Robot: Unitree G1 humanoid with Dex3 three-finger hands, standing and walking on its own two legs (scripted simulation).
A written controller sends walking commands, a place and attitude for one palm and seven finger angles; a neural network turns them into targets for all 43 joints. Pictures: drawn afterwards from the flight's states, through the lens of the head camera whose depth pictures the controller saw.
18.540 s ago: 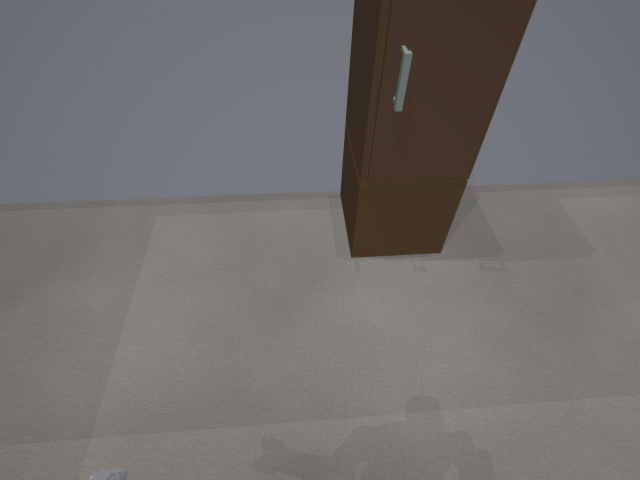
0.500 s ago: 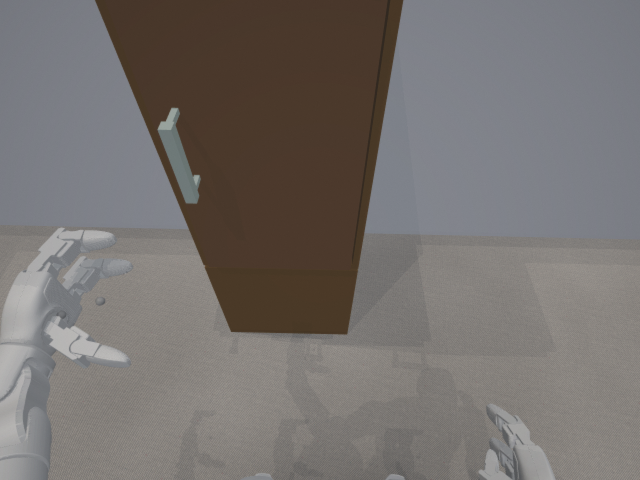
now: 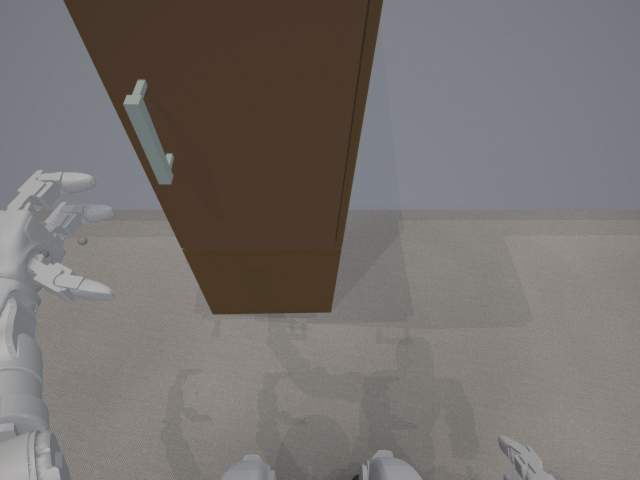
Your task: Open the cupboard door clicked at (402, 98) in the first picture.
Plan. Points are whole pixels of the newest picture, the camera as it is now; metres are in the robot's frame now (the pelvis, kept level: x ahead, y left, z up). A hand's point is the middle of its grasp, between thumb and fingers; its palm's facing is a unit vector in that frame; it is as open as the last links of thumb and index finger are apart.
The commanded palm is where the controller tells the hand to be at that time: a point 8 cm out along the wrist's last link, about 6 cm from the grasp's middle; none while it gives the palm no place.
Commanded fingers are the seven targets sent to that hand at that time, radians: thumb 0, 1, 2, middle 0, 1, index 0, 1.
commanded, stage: move the hooked fingers beside the handle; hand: left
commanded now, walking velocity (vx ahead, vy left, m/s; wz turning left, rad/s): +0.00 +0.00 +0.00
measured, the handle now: (154, 135) +0.57 +0.27 +0.06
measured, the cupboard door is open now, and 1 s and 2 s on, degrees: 0 0 0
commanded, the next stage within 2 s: slide the fingers in behind the handle in 1.90 s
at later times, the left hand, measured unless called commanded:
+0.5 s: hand (91, 198) +0.43 +0.31 +0.07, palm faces +0.06 -1.00 +0.00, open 14.0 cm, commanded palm +0.41 +0.35 +0.07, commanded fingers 0.00 -0.50 0.30 -0.30 -1.20 -0.30 -1.20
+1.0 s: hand (106, 160) +0.50 +0.31 +0.08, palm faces +0.04 -1.00 -0.01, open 14.0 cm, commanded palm +0.49 +0.35 +0.07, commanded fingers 0.00 -0.50 0.30 -0.30 -1.20 -0.30 -1.20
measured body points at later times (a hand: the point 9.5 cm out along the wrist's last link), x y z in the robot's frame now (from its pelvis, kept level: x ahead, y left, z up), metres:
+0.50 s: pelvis +0.00 +0.01 -0.01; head +0.11 +0.03 +0.43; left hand +0.42 +0.36 +0.08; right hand +0.06 -0.26 -0.11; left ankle +0.00 +0.12 -0.69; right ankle +0.04 -0.13 -0.69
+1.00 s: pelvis +0.00 +0.01 -0.02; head +0.15 +0.05 +0.41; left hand +0.49 +0.36 +0.08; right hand +0.00 -0.26 -0.11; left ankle +0.00 +0.12 -0.69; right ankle +0.04 -0.13 -0.69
